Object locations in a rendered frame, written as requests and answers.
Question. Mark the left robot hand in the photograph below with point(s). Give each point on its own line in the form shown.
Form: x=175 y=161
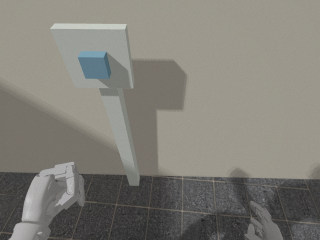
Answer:
x=39 y=205

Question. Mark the button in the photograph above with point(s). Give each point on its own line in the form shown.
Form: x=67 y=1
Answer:
x=95 y=64

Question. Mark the panel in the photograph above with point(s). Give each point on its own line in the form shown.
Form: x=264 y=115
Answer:
x=71 y=39

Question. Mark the robot left forearm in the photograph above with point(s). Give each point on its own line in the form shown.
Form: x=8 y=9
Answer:
x=30 y=230

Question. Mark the right robot hand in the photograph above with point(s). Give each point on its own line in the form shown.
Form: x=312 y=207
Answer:
x=266 y=228

